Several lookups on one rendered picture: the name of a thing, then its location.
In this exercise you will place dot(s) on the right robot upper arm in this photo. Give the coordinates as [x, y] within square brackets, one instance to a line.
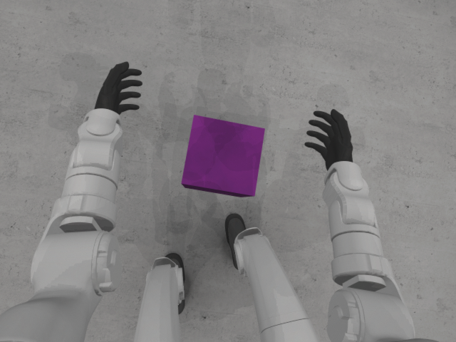
[356, 315]

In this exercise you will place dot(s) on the carton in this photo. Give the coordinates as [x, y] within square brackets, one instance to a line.
[223, 157]

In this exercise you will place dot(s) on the left robot hand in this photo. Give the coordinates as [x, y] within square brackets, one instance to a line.
[110, 95]

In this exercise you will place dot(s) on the left robot forearm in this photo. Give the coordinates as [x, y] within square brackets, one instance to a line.
[87, 202]

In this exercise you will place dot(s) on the robot left shin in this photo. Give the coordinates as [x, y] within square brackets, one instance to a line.
[162, 261]

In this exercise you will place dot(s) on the left robot upper arm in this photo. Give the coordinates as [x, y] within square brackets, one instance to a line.
[71, 273]

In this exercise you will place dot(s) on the right robot forearm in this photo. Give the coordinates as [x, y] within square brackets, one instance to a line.
[358, 255]

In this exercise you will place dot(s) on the right robot hand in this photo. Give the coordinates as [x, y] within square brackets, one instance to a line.
[338, 142]

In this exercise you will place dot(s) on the robot left thigh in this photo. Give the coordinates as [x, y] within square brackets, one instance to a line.
[158, 319]

